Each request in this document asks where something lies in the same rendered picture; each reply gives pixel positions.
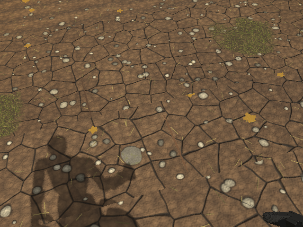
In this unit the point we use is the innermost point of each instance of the robot right hand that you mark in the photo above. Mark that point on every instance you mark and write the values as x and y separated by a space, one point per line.
283 219

